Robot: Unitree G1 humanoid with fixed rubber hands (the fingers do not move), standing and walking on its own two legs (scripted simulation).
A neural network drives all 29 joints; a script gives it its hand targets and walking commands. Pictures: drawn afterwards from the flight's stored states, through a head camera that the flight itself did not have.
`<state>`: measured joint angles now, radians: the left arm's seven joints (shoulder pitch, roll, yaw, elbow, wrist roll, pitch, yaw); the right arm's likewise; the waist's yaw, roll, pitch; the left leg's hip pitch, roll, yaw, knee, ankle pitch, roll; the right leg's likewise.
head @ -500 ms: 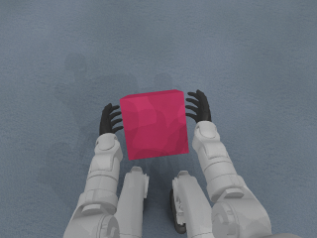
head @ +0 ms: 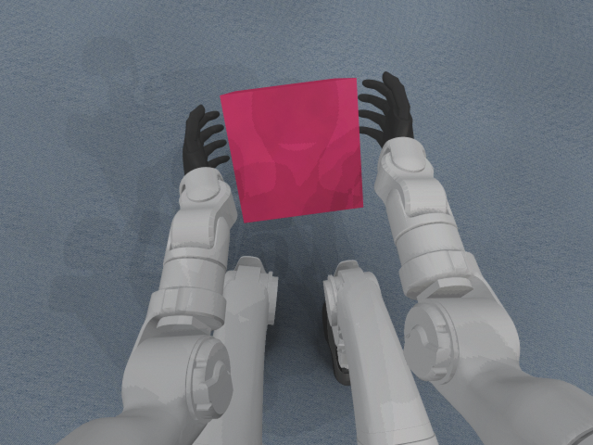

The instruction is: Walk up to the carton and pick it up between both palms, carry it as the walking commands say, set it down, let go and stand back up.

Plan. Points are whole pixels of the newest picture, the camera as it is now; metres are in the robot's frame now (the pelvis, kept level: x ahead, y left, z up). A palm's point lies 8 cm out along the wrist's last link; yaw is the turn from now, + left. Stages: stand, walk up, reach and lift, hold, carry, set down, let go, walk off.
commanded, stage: set down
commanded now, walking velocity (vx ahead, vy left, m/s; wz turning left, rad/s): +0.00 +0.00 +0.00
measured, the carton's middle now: (293, 143) +0.50 +0.01 -0.17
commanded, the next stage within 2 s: none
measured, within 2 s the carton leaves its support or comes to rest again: neither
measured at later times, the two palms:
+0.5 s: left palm (222, 177) +0.45 +0.13 -0.20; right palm (371, 147) +0.50 -0.12 -0.19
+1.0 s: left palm (220, 164) +0.49 +0.14 -0.25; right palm (362, 149) +0.52 -0.12 -0.25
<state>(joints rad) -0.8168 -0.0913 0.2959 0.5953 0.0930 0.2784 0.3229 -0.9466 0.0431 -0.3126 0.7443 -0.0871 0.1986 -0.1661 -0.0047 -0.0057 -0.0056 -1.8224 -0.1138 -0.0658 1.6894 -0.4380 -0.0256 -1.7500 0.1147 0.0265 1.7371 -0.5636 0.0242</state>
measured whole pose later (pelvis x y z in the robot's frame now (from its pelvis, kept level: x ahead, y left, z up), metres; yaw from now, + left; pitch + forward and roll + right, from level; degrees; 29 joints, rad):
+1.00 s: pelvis -0.03 -0.02 -0.12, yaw +1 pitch +25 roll +2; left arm -1.34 0.12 0.32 0.78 0.02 0.32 0.26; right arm -1.43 -0.13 -0.27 0.88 -0.06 0.26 -0.18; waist 0.04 -0.01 0.52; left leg -2.03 -0.11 -0.04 2.04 -0.46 -0.09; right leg -1.99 0.15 0.00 2.14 -0.58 0.00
